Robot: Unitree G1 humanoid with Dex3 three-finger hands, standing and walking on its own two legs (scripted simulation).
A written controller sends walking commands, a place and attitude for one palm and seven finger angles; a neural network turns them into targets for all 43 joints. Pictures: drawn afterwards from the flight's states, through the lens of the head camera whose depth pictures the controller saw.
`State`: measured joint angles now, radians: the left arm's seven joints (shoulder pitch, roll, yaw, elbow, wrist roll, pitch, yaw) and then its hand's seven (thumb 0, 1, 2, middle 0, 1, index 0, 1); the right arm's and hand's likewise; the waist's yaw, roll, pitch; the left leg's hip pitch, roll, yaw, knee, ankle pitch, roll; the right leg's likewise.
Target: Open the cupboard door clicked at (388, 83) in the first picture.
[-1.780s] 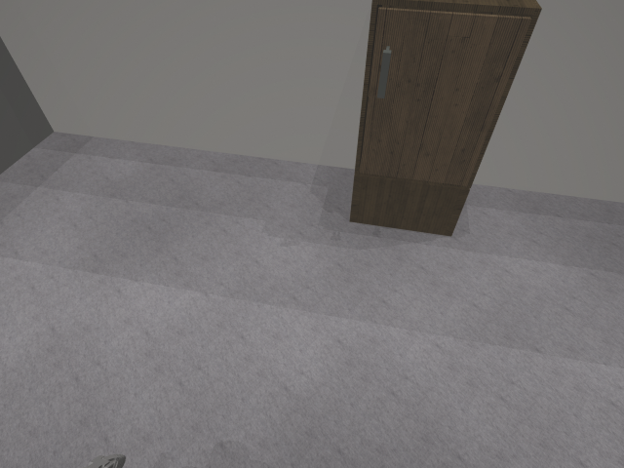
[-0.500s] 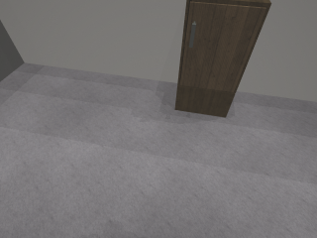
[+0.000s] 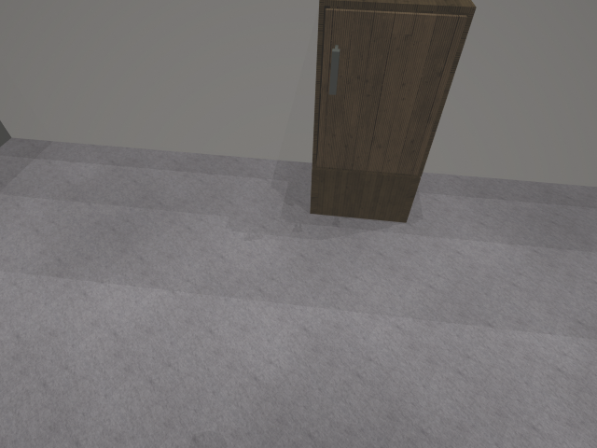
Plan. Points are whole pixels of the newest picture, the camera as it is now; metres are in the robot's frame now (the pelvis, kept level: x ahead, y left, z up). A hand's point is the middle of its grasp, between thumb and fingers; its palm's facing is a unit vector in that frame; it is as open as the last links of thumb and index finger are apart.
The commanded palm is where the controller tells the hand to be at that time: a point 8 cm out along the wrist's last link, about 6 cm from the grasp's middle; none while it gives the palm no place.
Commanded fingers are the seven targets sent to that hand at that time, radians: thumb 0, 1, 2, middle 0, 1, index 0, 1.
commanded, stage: walk to a spot facing it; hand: left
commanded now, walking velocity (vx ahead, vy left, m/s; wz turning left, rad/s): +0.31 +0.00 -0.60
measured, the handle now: (334, 69) +1.24 -0.02 -0.03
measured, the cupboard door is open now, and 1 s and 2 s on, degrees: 0 0 0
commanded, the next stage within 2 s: none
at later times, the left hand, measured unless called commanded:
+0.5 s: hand out of the picture +0.13 +0.24 -0.19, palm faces -0.12 -0.98 -0.16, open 7.4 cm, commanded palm none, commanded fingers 0.00 0.90 0.90 -0.20 -0.30 -0.20 -0.30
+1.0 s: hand (292, 250) +0.56 +0.06 -0.16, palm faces -0.62 -0.77 -0.16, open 7.4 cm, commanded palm none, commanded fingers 0.00 0.90 0.90 -0.20 -0.30 -0.20 -0.30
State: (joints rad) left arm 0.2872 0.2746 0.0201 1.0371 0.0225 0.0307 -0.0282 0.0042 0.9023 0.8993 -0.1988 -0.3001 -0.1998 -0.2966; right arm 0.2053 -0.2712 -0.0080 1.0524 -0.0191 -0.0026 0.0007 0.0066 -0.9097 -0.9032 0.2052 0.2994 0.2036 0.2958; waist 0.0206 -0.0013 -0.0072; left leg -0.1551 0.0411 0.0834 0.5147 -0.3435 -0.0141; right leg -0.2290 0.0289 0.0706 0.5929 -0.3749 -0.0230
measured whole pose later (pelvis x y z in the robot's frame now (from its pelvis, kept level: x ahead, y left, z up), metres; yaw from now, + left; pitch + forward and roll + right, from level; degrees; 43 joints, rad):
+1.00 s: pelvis +0.33 +0.01 -0.01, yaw -34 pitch +0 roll -1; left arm 0.04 0.19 0.07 0.89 0.03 0.03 -0.05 0.00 0.91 0.90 -0.19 -0.30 -0.19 -0.30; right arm 0.47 -0.17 -0.04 1.08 -0.02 -0.04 -0.02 0.01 -0.92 -0.90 0.20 0.30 0.20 0.30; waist -0.08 0.00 0.11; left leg 0.00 0.13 0.45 0.51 -0.46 -0.01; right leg -0.50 -0.03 -0.15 0.70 -0.23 -0.02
